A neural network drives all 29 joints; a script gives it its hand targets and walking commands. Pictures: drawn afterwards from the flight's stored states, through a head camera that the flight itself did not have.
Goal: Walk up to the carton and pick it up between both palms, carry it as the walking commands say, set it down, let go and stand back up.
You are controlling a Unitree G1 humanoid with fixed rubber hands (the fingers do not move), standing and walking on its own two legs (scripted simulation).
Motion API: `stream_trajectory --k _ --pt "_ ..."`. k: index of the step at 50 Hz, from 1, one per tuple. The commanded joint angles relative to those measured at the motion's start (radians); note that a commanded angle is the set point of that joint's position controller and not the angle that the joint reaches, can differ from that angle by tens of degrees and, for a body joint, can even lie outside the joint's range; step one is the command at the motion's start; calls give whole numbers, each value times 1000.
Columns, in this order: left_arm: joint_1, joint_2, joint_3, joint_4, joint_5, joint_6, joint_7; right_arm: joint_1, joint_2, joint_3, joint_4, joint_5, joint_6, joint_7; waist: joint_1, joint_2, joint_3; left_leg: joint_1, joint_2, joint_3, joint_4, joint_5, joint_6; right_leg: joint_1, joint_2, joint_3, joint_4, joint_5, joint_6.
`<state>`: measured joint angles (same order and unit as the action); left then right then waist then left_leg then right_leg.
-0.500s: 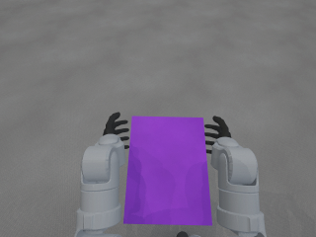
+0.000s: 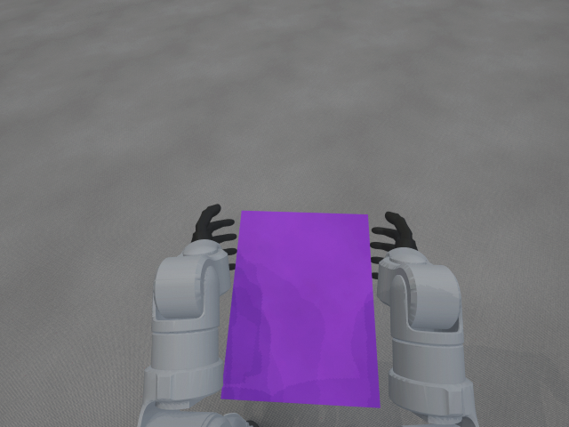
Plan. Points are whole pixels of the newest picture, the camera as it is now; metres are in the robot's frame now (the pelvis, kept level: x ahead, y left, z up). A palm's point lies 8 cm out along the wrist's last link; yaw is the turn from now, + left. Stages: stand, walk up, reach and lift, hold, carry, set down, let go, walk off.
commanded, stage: carry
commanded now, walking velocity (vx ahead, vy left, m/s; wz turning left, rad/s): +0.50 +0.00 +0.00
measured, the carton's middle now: (300, 310) +0.29 +0.00 -0.01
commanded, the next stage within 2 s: none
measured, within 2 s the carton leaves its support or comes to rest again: neither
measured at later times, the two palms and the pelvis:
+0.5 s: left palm (244, 112) +0.67 +0.11 +0.10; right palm (371, 110) +0.67 -0.15 +0.09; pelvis +0.36 -0.03 -0.01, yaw -1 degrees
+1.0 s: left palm (273, 37) +1.01 +0.06 +0.11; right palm (372, 39) +1.00 -0.20 +0.10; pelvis +0.70 -0.06 +0.00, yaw +0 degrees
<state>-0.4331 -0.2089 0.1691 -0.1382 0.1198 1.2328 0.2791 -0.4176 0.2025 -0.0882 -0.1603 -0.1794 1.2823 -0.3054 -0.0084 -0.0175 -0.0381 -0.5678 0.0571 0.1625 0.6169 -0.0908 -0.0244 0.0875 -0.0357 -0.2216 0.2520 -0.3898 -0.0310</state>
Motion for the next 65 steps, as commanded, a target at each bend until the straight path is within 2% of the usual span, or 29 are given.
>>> stream_trajectory --k 1,3,4,5,6,7,9,11,16,21,25,26,27,28,29,32,34,39,44,47,50,52,53,54,55,56,59,62,65 --pt "-456 -1000 -574 25 -427 48 -430 -460 1034 568 60 480 -8 413 20 -164 -206 98 -95 103 -124 50 45 154 -204 31 113 1220 -52" --pt "-485 -997 -565 39 -428 51 -431 -470 1060 549 92 482 -13 415 -18 -133 -320 389 -139 154 -258 89 64 90 -149 -50 403 1219 -5" --pt "-526 -997 -567 33 -435 49 -431 -471 1063 526 106 474 -16 417 -42 -52 -413 653 0 -15 -226 77 92 -124 -128 -17 601 912 18" --pt "-552 -994 -563 2 -444 52 -434 -468 1071 511 128 473 -24 420 -22 172 -497 948 280 -463 -207 103 237 -488 -17 76 855 316 31" --pt "-579 -1002 -581 21 -439 48 -435 -470 1073 489 138 459 -41 422 -20 279 -487 1002 359 -636 -273 346 326 -680 63 164 1046 -126 26" --pt "-579 -1032 -588 37 -442 35 -435 -472 1060 459 112 456 -52 425 -16 200 -463 947 336 -527 -252 486 292 -701 6 238 1099 -127 13" --pt "-572 -1077 -597 -4 -452 10 -434 -494 1086 467 34 453 -61 430 -13 57 -416 858 301 -326 -277 428 192 -716 -73 242 966 -10 -4" --pt "-576 -1090 -600 -49 -460 7 -423 -514 1112 478 -25 473 -60 433 -6 85 -391 801 272 -249 -341 341 149 -676 -84 211 837 61 19" --pt "-449 -1063 -619 -57 -439 10 -393 -405 1063 491 -20 456 -44 440 -5 146 -331 778 215 -99 -407 401 161 -705 -64 113 578 203 74" --pt "-426 -1027 -674 -109 -434 31 -384 -344 1034 501 10 447 -22 448 -9 193 -267 737 140 25 -369 527 109 -587 5 14 284 401 54" --pt "-422 -1006 -674 -53 -444 54 -399 -359 1017 516 20 436 -14 446 23 183 -316 692 110 93 -67 731 49 -276 102 -98 156 485 24" --pt "-422 -1007 -667 -34 -450 56 -408 -379 1010 518 18 437 -16 445 48 122 -346 614 74 110 125 641 37 -122 86 -102 106 500 32" --pt "-428 -992 -639 -6 -439 57 -416 -423 1005 528 13 436 -19 444 61 17 -428 396 55 57 326 302 26 105 -98 115 207 488 6" --pt "-456 -1023 -618 61 -443 51 -419 -456 1012 538 -8 433 -11 442 23 -269 -510 44 -56 -11 573 -330 -9 323 -402 657 98 392 -178" --pt "-411 -1049 -597 65 -445 46 -425 -471 996 541 -11 441 -13 443 25 -249 -479 12 -48 -139 696 -417 11 237 -415 769 -27 429 -232" --pt "-486 -1063 -567 19 -427 12 -432 -513 1061 539 9 462 -58 438 35 -27 -370 -10 63 -169 638 -298 41 120 -325 395 54 674 -131" --pt "-511 -1076 -559 -7 -430 0 -433 -530 1079 527 -14 469 -75 431 28 -46 -386 23 67 -142 535 -217 41 69 -270 294 21 489 -95" --pt "-468 -1041 -549 -21 -430 11 -434 -461 1057 515 -19 445 -64 404 33 -139 -357 -74 47 -73 405 -144 -16 72 -250 206 -34 426 -141" --pt "-429 -1019 -573 -20 -419 32 -439 -412 1028 552 -6 436 -44 402 36 -121 -261 -121 -6 -20 163 -52 -38 114 -189 112 6 740 -125" --pt "-408 -1004 -592 -37 -419 38 -435 -410 1020 579 -21 447 -31 409 29 -127 -213 -76 -35 25 1 23 -7 113 -188 85 5 846 -103" --pt "-381 -978 -591 -28 -416 45 -433 -413 1011 594 0 463 -20 409 22 -165 -210 37 -107 104 -120 85 36 155 -185 44 92 1224 -63" --pt "-400 -969 -589 -24 -419 44 -432 -399 1030 586 44 469 -20 409 -5 -154 -286 266 -160 152 -239 160 50 128 -142 -20 304 1322 -13" --pt "-425 -966 -590 -15 -421 40 -431 -406 1030 570 60 470 -24 412 -32 -104 -354 477 -98 104 -280 245 62 10 -119 -40 500 1174 23" --pt "-453 -966 -592 -28 -428 41 -429 -408 1038 554 69 465 -28 415 -39 36 -458 776 128 -155 -131 628 118 -271 -71 10 709 741 52" --pt "-478 -965 -600 -68 -447 45 -431 -399 1033 540 73 467 -36 418 -27 266 -506 1036 340 -482 -135 1013 309 -605 77 108 958 -89 60" --pt "-467 -984 -611 -22 -434 42 -428 -399 1019 498 73 464 -49 424 -26 243 -520 973 370 -483 -169 1087 314 -642 59 210 1091 -166 45" --pt "-494 -1055 -627 -85 -448 14 -422 -417 1065 489 -21 457 -64 431 -17 93 -431 835 295 -238 -264 879 165 -663 -42 241 877 -8 33" --pt "-475 -1074 -628 -127 -462 5 -407 -433 1098 510 -83 481 -56 431 -4 95 -424 739 268 -144 -341 773 144 -539 -38 193 603 44 72" --pt "-400 -1055 -633 -128 -441 9 -389 -357 1054 492 -71 460 -41 428 1 163 -425 721 223 -40 -323 825 144 -498 -3 130 412 159 87"
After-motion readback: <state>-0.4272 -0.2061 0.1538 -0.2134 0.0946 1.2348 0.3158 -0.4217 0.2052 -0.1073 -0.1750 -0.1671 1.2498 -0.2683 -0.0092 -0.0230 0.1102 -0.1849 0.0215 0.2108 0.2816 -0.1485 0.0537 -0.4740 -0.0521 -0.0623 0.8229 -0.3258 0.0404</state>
